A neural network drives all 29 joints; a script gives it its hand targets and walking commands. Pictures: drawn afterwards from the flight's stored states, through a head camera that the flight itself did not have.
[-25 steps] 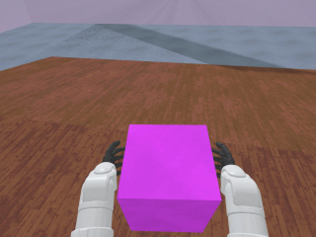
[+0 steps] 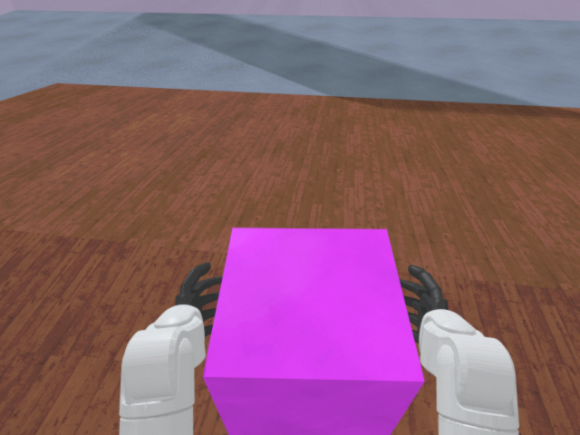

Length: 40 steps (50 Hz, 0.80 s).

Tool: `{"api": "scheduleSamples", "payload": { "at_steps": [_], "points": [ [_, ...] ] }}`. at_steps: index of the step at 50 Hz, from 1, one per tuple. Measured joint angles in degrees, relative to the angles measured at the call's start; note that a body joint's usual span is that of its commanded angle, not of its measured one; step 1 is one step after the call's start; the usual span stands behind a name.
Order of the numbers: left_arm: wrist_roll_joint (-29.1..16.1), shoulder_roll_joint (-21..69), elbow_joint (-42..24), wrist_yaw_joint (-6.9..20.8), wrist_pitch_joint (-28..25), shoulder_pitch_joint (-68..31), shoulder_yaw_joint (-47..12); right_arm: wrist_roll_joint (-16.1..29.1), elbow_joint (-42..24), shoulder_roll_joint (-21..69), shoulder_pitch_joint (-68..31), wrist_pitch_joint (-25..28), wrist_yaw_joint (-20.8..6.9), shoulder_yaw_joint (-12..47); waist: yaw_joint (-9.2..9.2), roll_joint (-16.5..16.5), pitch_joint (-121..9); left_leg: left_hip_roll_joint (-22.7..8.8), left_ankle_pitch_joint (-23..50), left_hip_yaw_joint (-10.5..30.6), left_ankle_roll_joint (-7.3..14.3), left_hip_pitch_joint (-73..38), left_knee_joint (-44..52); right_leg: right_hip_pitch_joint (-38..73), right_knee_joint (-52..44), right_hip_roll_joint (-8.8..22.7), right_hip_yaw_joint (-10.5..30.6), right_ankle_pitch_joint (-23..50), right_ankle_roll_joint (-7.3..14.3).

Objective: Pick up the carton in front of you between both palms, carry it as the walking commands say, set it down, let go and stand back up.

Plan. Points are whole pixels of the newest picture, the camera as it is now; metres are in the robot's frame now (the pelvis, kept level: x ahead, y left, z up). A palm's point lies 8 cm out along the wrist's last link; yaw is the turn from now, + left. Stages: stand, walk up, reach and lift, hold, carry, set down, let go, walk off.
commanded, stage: carry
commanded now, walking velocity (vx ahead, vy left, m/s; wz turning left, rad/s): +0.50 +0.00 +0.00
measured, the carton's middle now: (307, 341) +0.27 +0.00 +0.01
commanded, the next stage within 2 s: none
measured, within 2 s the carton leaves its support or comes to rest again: neither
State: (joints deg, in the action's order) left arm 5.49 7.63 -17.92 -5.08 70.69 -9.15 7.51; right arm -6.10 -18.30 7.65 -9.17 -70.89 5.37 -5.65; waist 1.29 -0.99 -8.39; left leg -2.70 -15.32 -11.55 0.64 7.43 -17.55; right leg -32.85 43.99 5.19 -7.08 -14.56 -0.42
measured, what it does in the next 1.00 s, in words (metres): walks ahead: right foot, then left foot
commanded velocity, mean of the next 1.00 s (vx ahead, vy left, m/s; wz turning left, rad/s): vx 0.50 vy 0.00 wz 0.00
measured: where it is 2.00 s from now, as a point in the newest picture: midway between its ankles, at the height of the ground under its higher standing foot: (304, 228)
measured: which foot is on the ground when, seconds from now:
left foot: down 0.00-0.16, up 0.18-0.60, down 0.62-1.00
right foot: up 0.00-0.12, down 0.14-0.64, up 0.66-1.00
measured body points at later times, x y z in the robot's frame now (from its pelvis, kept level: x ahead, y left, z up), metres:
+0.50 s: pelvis +0.32 -0.04 +0.00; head +0.33 -0.05 +0.45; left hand +0.60 +0.12 +0.08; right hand +0.61 -0.18 +0.08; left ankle +0.45 +0.10 -0.70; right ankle +0.22 -0.12 -0.75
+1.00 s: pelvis +0.66 -0.01 +0.00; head +0.67 +0.00 +0.45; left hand +0.95 +0.14 +0.08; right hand +0.95 -0.16 +0.09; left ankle +0.55 +0.07 -0.75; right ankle +0.80 -0.15 -0.71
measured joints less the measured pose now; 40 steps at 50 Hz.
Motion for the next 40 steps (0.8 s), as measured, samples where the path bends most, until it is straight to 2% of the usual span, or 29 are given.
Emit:
{"api": "scheduleSamples", "payload": {
  "at_steps": [4,6,8,10,12,14,17,21,25,29,30,31,32,33,35,36,38,40],
  "points": [
    [0.3,0.09,-1.02,0.01,0.12,-0.7,0.04,0.32,-0.56,0.15,-1.18,-0.12,0.01,-0.64,0.59,0.09,0.39,-0.96,-4.42,0.24,-2.2,-5.71,0.25,0.66,-10.8,-0.43,-2.71,5.84,0.35],
    [0.35,0.15,-1.23,0.02,0.25,-1.21,0.15,0.31,-0.87,0.23,-1.68,-0.34,0.01,-0.92,0.58,-0.14,0.57,-2.06,-8.75,0.73,-3.66,-7.64,-3.25,3.5,-14.94,-1.26,-5.13,6.88,0.95],
    [0.5,0.36,0.07,0.04,-0.49,-2.34,-0.13,0.43,-0.83,-0.17,-2.28,-0.2,-0.01,-1.71,0.01,-1.45,0.98,-4.74,-13.13,2.21,-3.87,-5.01,-14.7,4.63,-12.6,-2.14,-7.11,8.27,3.88],
    [0.93,0.5,2.29,0.05,-1.15,-3.07,-0.72,0.73,0.08,-0.77,-2.22,-0.06,-0.06,-2.4,-0.83,-1.41,1.97,-4.34,-12.29,6.43,-2.84,3.39,-32.82,5.43,-9.9,-2.13,-7.89,4.27,5.65],
    [1.0,0.39,2.76,0.06,-1.1,-2.34,-0.89,0.52,0.68,-0.18,-1.72,-0.07,-0.09,-2.73,-1.22,-0.66,3.09,-3.22,-9.64,7.86,-1.32,11.78,-44.99,8.28,-12.31,-2.06,-8.2,2.82,5.44],
    [0.64,0.21,1.91,0.06,-1.25,-1.14,-0.72,0.18,0.56,0.35,-1.13,0.27,-0.12,-2.23,-1.76,-0.23,4.11,-3.21,-5.39,7.58,-0.53,18.29,-48.17,11.74,-16.24,-2.43,-8.21,2.92,5.09],
    [0.2,0.07,0.02,0.06,-2.06,-0.14,-0.49,0.16,-0.26,0.11,-0.84,1.28,-0.15,-0.83,-2.66,0.42,5.09,-3.47,-0.63,6.67,-0.42,24.79,-43.96,16.91,-21.66,-2.8,-7.57,2.83,4.76],
    [-0.41,0.02,-1.91,0.07,-3.03,0.18,-0.3,0.0,-2.03,0.07,-0.51,2.35,-0.18,0.1,-2.96,0.86,4.64,-3.51,4.95,5.29,-0.85,28.78,-32.3,23.62,-26.91,-2.97,-6.73,1.34,3.73],
    [-0.51,0.04,-2.85,0.09,-2.85,0.04,-0.78,-0.02,-3.77,-0.01,0.17,2.23,-0.19,0.17,-2.37,0.72,3.41,-2.75,10.03,2.95,-0.38,28.32,-20.13,30.46,-29.4,-3.08,-6.35,-2.35,2.0],
    [-0.03,0.03,-3.07,0.13,-1.61,0.07,-1.42,0.17,-4.34,-0.09,0.73,1.21,-0.2,-0.09,-1.98,1.16,2.4,-1.05,12.91,-0.5,0.96,24.01,-11.87,37.01,-28.22,-2.63,-5.63,-8.59,-0.41],
    [0.15,0.04,-3.17,0.14,-1.24,0.04,-1.42,0.24,-4.16,-0.07,0.5,0.92,-0.22,-0.19,-1.88,1.4,2.36,-0.35,11.95,-1.69,1.23,21.91,-10.19,37.83,-25.5,-2.07,-5.2,-11.18,-1.04],
    [0.29,-0.07,-3.1,0.15,-0.97,-0.09,-1.18,0.25,-3.5,-0.01,0.13,0.92,-0.26,-0.14,-1.56,2.13,2.38,0.35,11.79,-2.58,2.76,20.42,-10.26,37.46,-20.49,-0.91,-4.64,-14.17,-1.4],
    [0.38,-0.08,-2.55,0.15,-0.88,-0.32,-0.57,0.13,-2.11,0.07,-0.4,1.28,-0.35,-0.02,-1.2,3.32,2.59,0.8,9.9,-3.44,4.26,20.48,-13.22,34.64,-12.14,0.93,-3.63,-13.97,-1.22],
    [0.52,-0.04,-1.88,0.16,-0.8,-0.35,-0.03,0.08,-0.6,0.14,-0.94,1.48,-0.38,-0.01,-0.74,3.52,2.92,0.76,7.45,-3.81,5.08,20.31,-15.28,30.29,-1.87,1.23,-1.17,-13.27,-0.89],
    [0.79,0.02,-0.79,0.17,-0.56,-0.18,0.38,0.05,1.26,0.19,-1.22,1.47,-0.38,-0.07,-0.32,2.76,4.08,0.34,4.83,-4.01,5.15,18.05,-14.67,20.73,15.63,-0.24,2.85,-11.41,0.12],
    [0.89,0.0,-0.46,0.17,-0.48,-0.06,0.22,0.08,1.51,0.17,-0.94,1.46,-0.39,-0.12,-0.19,2.33,4.63,0.23,4.75,-4.01,4.58,16.42,-13.03,16.49,20.61,-0.66,3.5,-9.73,0.73],
    [0.99,-0.03,-0.16,0.18,-0.67,0.06,-0.36,0.2,1.09,0.06,-0.1,1.69,-0.39,-0.22,-0.04,1.77,5.46,0.34,4.72,-3.87,4.31,12.96,-9.12,9.55,23.12,-0.49,3.54,-5.71,1.42],
    [0.99,-0.02,-0.32,0.18,-1.29,0.1,-0.99,0.39,0.11,-0.03,0.59,2.2,-0.39,-0.39,0.12,1.26,5.89,0.38,4.59,-3.39,4.01,9.61,-5.58,4.47,20.26,0.03,3.03,-2.51,1.48]
  ]
}}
